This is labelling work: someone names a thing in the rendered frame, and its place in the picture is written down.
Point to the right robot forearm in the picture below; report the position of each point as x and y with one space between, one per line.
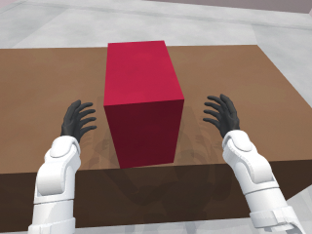
269 209

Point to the robot right hand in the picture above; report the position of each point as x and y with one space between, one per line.
227 119

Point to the robot left hand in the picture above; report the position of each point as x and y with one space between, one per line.
72 123

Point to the carton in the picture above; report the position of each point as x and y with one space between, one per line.
143 103

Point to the left robot forearm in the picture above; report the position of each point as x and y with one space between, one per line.
55 189

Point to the pedestal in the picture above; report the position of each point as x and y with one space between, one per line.
37 85

